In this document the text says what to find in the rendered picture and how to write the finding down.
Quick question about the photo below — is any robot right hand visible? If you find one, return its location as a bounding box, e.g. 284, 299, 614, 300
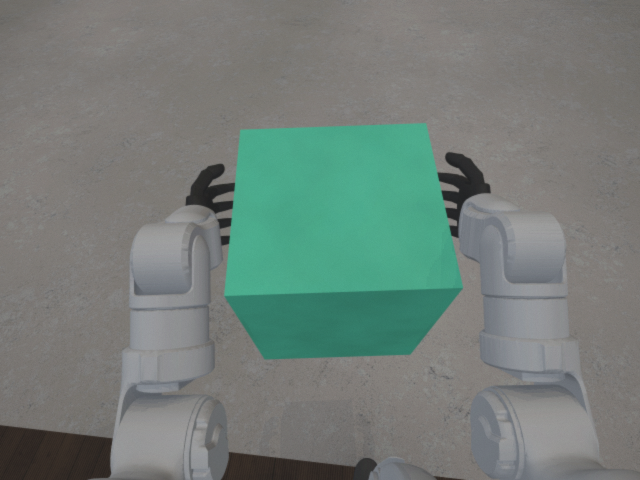
437, 152, 491, 238

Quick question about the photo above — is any carton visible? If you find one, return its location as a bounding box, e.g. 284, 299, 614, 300
224, 123, 463, 359

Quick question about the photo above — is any robot left forearm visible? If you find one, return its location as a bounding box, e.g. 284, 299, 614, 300
110, 205, 223, 472

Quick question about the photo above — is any right robot shin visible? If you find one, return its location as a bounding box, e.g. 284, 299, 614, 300
368, 457, 405, 480

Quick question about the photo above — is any robot right forearm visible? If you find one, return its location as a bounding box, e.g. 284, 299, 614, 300
458, 193, 599, 458

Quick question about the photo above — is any right robot upper arm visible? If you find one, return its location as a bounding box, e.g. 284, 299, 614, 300
470, 384, 640, 480

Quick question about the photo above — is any left robot upper arm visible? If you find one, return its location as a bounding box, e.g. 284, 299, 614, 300
88, 394, 229, 480

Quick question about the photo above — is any right robot foot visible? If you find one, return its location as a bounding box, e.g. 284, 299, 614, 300
353, 458, 377, 480

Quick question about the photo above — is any robot left hand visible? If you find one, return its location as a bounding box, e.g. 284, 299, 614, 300
186, 164, 235, 245

